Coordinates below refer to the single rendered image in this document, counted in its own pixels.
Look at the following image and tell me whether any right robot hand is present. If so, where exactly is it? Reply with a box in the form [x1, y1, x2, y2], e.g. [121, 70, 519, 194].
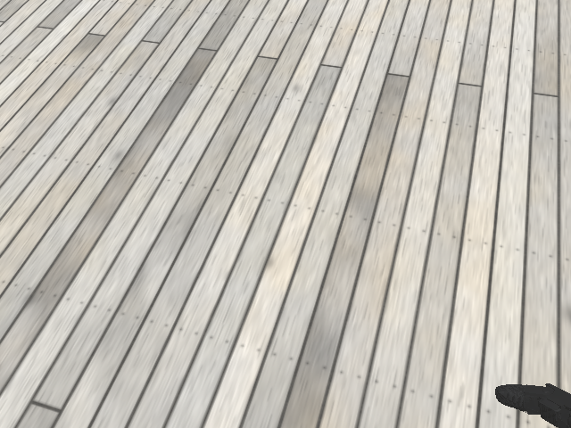
[495, 383, 571, 428]

